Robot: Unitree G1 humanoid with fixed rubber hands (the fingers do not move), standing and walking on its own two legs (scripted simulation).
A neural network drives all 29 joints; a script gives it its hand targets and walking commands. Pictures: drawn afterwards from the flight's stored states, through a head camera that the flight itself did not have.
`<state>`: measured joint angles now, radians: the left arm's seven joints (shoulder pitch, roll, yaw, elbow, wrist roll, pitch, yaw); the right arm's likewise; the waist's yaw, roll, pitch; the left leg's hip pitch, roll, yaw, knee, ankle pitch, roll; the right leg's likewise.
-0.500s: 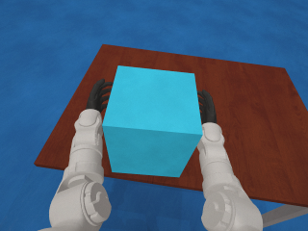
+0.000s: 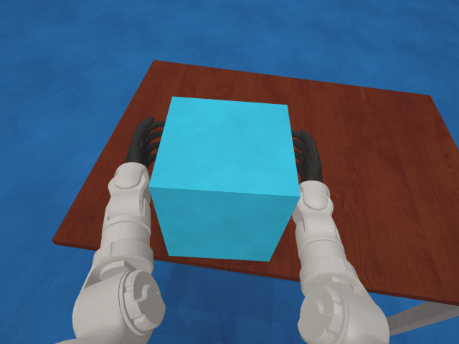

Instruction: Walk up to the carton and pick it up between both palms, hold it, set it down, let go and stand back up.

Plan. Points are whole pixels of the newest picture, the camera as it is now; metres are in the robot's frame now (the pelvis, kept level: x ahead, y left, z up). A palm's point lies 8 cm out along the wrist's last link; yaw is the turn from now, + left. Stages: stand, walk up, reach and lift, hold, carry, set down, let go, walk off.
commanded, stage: set down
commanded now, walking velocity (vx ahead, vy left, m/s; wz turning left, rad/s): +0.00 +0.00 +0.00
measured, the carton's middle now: (224, 185) +0.41 +0.03 +0.02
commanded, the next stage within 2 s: none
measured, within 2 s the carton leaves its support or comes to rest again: neither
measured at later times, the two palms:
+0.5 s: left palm (143, 158) +0.42 +0.19 +0.07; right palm (319, 177) +0.41 -0.14 +0.07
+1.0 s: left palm (121, 128) +0.42 +0.21 +0.15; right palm (357, 146) +0.42 -0.18 +0.14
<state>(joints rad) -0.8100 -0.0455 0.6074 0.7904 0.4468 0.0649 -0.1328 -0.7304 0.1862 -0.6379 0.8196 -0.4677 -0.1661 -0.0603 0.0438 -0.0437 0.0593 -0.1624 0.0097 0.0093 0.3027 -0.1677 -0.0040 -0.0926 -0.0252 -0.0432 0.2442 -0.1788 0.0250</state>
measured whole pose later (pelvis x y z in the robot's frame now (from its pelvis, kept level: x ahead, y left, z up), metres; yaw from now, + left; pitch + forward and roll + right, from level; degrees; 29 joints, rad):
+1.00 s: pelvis -0.03 -0.01 -0.01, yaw -2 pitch +13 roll -2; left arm -1.12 0.35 -0.08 1.30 -0.30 0.00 0.02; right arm -1.07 -0.28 0.12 1.25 0.44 0.02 -0.10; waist 0.02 -0.03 -0.19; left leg -0.52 0.05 0.02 0.48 -0.18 -0.02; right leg -0.46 0.01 -0.03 0.41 -0.17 0.00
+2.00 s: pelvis -0.04 -0.01 +0.00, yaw -2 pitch -1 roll -1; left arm -0.72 0.35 0.14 0.59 -0.17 0.44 -0.01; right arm -0.72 -0.23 0.05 0.68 0.40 0.28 -0.19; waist 0.02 -0.03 0.00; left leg -0.20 0.05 0.03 0.38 -0.16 -0.02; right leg -0.15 0.01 -0.02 0.32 -0.16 0.00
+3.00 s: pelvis -0.02 -0.01 +0.00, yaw -3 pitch -2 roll +0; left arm 0.08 0.26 0.04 0.20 -0.20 0.03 -0.03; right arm 0.14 -0.13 0.04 0.20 0.20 -0.06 -0.10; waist 0.06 -0.02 0.04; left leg -0.11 0.03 0.05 0.33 -0.18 -0.01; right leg -0.08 0.00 0.00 0.30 -0.19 0.00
